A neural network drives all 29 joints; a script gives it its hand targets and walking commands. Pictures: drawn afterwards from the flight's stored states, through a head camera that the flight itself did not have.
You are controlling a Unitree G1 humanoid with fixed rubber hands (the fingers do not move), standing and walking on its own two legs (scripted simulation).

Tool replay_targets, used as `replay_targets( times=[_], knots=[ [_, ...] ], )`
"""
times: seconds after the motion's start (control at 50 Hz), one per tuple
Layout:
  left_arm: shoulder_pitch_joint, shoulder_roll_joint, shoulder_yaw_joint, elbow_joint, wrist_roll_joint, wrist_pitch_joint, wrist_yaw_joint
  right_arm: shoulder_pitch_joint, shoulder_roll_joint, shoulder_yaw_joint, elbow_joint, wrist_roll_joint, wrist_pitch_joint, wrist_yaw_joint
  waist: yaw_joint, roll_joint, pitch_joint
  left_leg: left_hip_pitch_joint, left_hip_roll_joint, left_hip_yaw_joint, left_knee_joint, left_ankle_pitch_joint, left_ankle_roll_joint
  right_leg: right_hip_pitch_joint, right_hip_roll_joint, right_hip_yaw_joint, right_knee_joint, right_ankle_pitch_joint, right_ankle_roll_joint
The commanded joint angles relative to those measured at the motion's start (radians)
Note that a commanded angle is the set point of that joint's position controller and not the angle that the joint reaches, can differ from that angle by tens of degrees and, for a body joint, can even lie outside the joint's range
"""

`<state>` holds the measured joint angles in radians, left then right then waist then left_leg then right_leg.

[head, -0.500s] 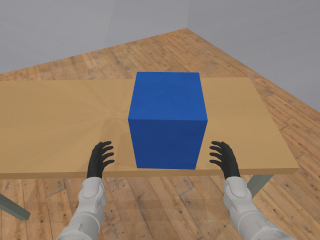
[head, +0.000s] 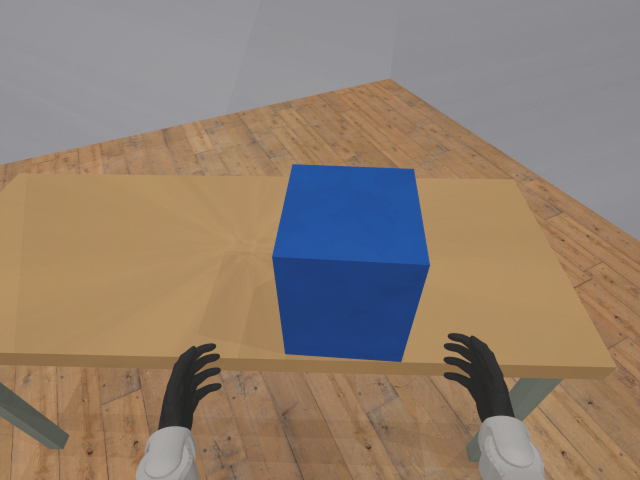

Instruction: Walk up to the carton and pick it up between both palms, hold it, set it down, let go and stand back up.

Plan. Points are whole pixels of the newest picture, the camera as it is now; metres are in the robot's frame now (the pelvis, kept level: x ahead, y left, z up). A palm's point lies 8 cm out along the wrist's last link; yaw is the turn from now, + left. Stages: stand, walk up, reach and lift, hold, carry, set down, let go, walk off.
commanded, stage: set down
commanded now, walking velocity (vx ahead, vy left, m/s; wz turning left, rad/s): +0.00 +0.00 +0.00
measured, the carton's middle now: (347, 264) +0.45 -0.02 -0.02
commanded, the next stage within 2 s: let go in 1.58 s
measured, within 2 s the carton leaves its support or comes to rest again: neither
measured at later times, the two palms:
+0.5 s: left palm (179, 428) +0.20 +0.21 -0.04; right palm (500, 412) +0.21 -0.20 -0.03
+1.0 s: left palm (180, 443) +0.19 +0.21 -0.06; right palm (504, 420) +0.20 -0.21 -0.04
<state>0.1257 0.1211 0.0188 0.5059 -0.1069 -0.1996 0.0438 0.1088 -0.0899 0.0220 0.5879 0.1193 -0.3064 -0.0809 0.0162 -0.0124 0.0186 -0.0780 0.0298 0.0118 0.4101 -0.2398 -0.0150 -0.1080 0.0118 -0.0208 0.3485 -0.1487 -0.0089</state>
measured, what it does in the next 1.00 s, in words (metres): stands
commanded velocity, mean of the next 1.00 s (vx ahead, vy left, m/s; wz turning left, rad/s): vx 0.00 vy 0.00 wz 0.00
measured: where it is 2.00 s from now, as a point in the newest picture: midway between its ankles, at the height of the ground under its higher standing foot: outside the picture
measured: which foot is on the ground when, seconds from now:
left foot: down 0.00-1.00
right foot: down 0.00-1.00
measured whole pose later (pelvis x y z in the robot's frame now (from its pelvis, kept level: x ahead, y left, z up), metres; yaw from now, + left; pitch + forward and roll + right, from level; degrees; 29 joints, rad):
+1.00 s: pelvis +0.02 +0.00 +0.00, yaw +0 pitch -4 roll -1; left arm 0.24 0.12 0.02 0.42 -0.03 0.02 0.03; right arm 0.22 -0.15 0.00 0.51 0.06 -0.19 -0.01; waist 0.02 -0.01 0.05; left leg -0.04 0.03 0.01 0.35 -0.24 -0.02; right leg -0.08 0.01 -0.02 0.30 -0.15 -0.01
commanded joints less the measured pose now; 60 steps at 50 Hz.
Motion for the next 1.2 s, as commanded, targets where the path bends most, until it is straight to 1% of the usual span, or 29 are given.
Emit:
replay_targets(
  times=[0.0,0.02,0.06,0.1,0.18,0.22,0.24,0.26,0.28,0.3,0.4,0.42,0.44,0.48,0.56,0.6,0.62,0.66,0.78,0.84,0.86,0.88,0.94,0.96,1.02,1.06,1.12,1.16,1.18],
  knots=[
    [-0.049,0.121,-0.048,-0.279,0.009,0.0,0.005,-0.014,-0.083,-0.048,-0.248,-0.023,-0.012,0.017,0.003,-0.012,-0.041,-0.027,-0.039,0.029,-0.122,0.062,-0.024,0.089,0.011,0.025,-0.069,-0.101,-0.04],
    [-0.041,0.114,-0.054,-0.279,0.011,0.008,0.004,-0.004,-0.087,-0.043,-0.251,-0.022,-0.005,0.019,0.0,-0.004,-0.039,-0.016,-0.042,0.031,-0.124,0.069,-0.021,0.094,0.011,0.027,-0.071,-0.091,-0.04],
    [-0.013,0.12,-0.036,-0.26,0.019,0.022,-0.002,0.022,-0.08,-0.033,-0.256,-0.014,0.001,0.02,0.016,-0.021,-0.038,-0.014,-0.046,0.035,-0.121,0.08,-0.015,0.09,0.006,0.032,-0.075,-0.087,-0.038],
    [0.009,0.12,-0.034,-0.261,0.02,0.037,-0.012,0.046,-0.084,-0.035,-0.272,-0.018,0.006,0.017,0.008,-0.025,-0.048,-0.007,-0.046,0.036,-0.12,0.1,-0.014,0.109,0.004,0.03,-0.075,-0.054,-0.035],
    [0.019,0.117,-0.036,-0.29,0.034,0.052,-0.014,0.06,-0.099,-0.032,-0.267,-0.012,0.017,0.024,0.01,-0.009,-0.058,0.025,-0.046,0.037,-0.112,0.17,-0.024,0.091,0.011,0.026,-0.079,-0.014,-0.037],
    [0.058,0.118,-0.04,-0.296,0.031,0.056,-0.019,0.087,-0.107,-0.038,-0.282,-0.011,0.017,0.023,0.007,-0.019,-0.062,0.039,-0.043,0.037,-0.107,0.212,-0.027,0.098,0.017,0.018,-0.078,0.024,-0.038],
    [0.069,0.123,-0.032,-0.301,0.033,0.059,-0.021,0.094,-0.112,-0.032,-0.28,-0.006,0.012,0.023,0.018,-0.013,-0.071,0.05,-0.047,0.045,-0.1,0.249,-0.03,0.1,0.014,0.021,-0.078,0.056,-0.036],
    [0.071,0.125,-0.03,-0.311,0.033,0.055,-0.027,0.109,-0.104,-0.025,-0.288,-0.009,0.011,0.019,0.01,-0.026,-0.068,0.051,-0.05,0.044,-0.093,0.27,-0.033,0.118,0.016,0.02,-0.079,0.088,-0.031],
    [0.09,0.117,-0.034,-0.306,0.039,0.059,-0.027,0.12,-0.115,-0.028,-0.267,-0.004,0.015,0.022,0.005,-0.01,-0.072,0.054,-0.048,0.04,-0.093,0.289,-0.037,0.118,0.018,0.02,-0.075,0.105,-0.032],
    [0.093,0.125,-0.029,-0.301,0.038,0.06,-0.032,0.122,-0.114,-0.029,-0.275,-0.005,0.013,0.023,0.007,-0.024,-0.075,0.056,-0.047,0.043,-0.09,0.283,-0.034,0.116,0.016,0.024,-0.08,0.098,-0.031],
    [0.12,0.119,-0.031,-0.332,0.055,0.067,-0.026,0.142,-0.13,-0.037,-0.245,-0.002,0.012,0.036,0.008,0.007,-0.073,0.089,-0.043,0.038,-0.087,0.347,-0.049,0.108,0.028,0.014,-0.083,0.145,-0.039],
    [0.126,0.116,-0.034,-0.318,0.051,0.068,-0.03,0.147,-0.133,-0.038,-0.253,-0.006,0.014,0.035,-0.001,-0.016,-0.051,0.089,-0.041,0.037,-0.09,0.337,-0.048,0.099,0.027,0.011,-0.089,0.139,-0.035],
    [0.119,0.12,-0.029,-0.297,0.057,0.074,-0.031,0.134,-0.14,-0.045,-0.229,-0.007,0.018,0.038,0.007,0.002,-0.047,0.081,-0.04,0.041,-0.094,0.329,-0.048,0.098,0.029,0.013,-0.087,0.128,-0.038],
    [0.118,0.123,-0.029,-0.282,0.056,0.08,-0.034,0.134,-0.136,-0.046,-0.228,-0.015,0.019,0.037,0.002,-0.017,-0.05,0.073,-0.042,0.043,-0.098,0.311,-0.046,0.104,0.026,0.013,-0.094,0.123,-0.037],
    [0.081,0.135,-0.031,-0.299,0.055,0.095,-0.02,0.1,-0.147,-0.057,-0.221,-0.027,0.036,0.049,0.005,0.014,-0.032,0.05,-0.038,0.048,-0.112,0.252,-0.045,0.085,0.025,0.009,-0.095,0.061,-0.043],
    [0.073,0.119,-0.035,-0.246,0.058,0.113,-0.025,0.094,-0.148,-0.068,-0.188,-0.041,0.05,0.053,0.007,-0.01,-0.003,0.037,-0.034,0.049,-0.122,0.214,-0.042,0.064,0.026,0.005,-0.102,0.02,-0.046],
    [0.068,0.123,-0.034,-0.253,0.066,0.122,-0.023,0.093,-0.148,-0.063,-0.177,-0.043,0.058,0.054,0.003,0.008,0.001,0.038,-0.033,0.048,-0.124,0.212,-0.043,0.07,0.024,0.007,-0.1,0.029,-0.046],
    [0.066,0.127,-0.028,-0.238,0.069,0.143,-0.026,0.093,-0.146,-0.066,-0.169,-0.05,0.071,0.055,0.005,0.005,0.021,0.037,-0.033,0.052,-0.129,0.183,-0.039,0.069,0.021,0.008,-0.104,0.007,-0.044],
    [0.061,0.128,-0.029,-0.272,0.074,0.162,-0.014,0.077,-0.156,-0.079,-0.169,-0.06,0.086,0.07,0.018,0.012,0.002,0.019,-0.027,0.049,-0.127,0.197,-0.041,0.065,0.022,-0.001,-0.091,0.016,-0.047],
    [0.066,0.133,-0.018,-0.265,0.081,0.17,-0.012,0.086,-0.158,-0.077,-0.159,-0.065,0.083,0.072,0.017,0.011,-0.021,0.024,-0.029,0.053,-0.119,0.217,-0.039,0.084,0.023,0.002,-0.087,0.048,-0.041],
    [0.062,0.131,-0.019,-0.241,0.083,0.18,-0.015,0.083,-0.158,-0.076,-0.129,-0.072,0.09,0.071,0.008,0.005,-0.004,0.024,-0.028,0.048,-0.121,0.203,-0.04,0.081,0.021,0.004,-0.088,0.035,-0.039],
    [0.073,0.13,-0.015,-0.25,0.088,0.181,-0.015,0.094,-0.156,-0.078,-0.133,-0.069,0.086,0.073,0.014,0.016,-0.01,0.03,-0.03,0.053,-0.117,0.218,-0.043,0.076,0.02,0.001,-0.087,0.04,-0.041],
    [0.075,0.124,-0.013,-0.237,0.097,0.194,-0.016,0.098,-0.164,-0.077,-0.103,-0.077,0.094,0.073,0.004,0.029,-0.003,0.024,-0.029,0.049,-0.114,0.231,-0.045,0.088,0.02,0.004,-0.082,0.059,-0.042],
    [0.076,0.122,-0.012,-0.207,0.101,0.205,-0.016,0.09,-0.165,-0.073,-0.085,-0.078,0.097,0.077,0.007,0.029,-0.008,0.042,-0.031,0.052,-0.114,0.222,-0.043,0.075,0.021,0.004,-0.087,0.049,-0.038],
    [0.062,0.129,-0.007,-0.248,0.102,0.207,-0.009,0.079,-0.172,-0.082,-0.101,-0.081,0.094,0.084,0.014,0.04,-0.017,0.033,-0.025,0.047,-0.113,0.23,-0.046,0.073,0.024,-0.002,-0.078,0.045,-0.042],
    [0.069,0.126,-0.004,-0.215,0.105,0.218,-0.012,0.081,-0.174,-0.086,-0.076,-0.088,0.097,0.083,0.012,0.041,-0.018,0.024,-0.028,0.054,-0.11,0.24,-0.048,0.085,0.023,-0.002,-0.075,0.064,-0.04],
    [0.047,0.135,0.003,-0.188,0.099,0.227,-0.022,0.064,-0.168,-0.083,-0.08,-0.097,0.1,0.082,0.007,0.006,-0.009,0.022,-0.029,0.055,-0.113,0.21,-0.037,0.071,0.018,0.001,-0.086,0.04,-0.037],
    [0.045,0.132,-0.001,-0.174,0.107,0.24,-0.02,0.054,-0.172,-0.086,-0.045,-0.101,0.105,0.086,0.01,0.044,0.009,0.021,-0.03,0.056,-0.117,0.2,-0.042,0.061,0.017,0.0,-0.081,0.023,-0.038],
    [0.042,0.14,0.003,-0.169,0.104,0.243,-0.02,0.057,-0.17,-0.083,-0.048,-0.103,0.106,0.087,0.011,0.035,0.008,0.009,-0.031,0.061,-0.119,0.187,-0.037,0.063,0.016,0.0,-0.079,0.018,-0.035]
  ],
)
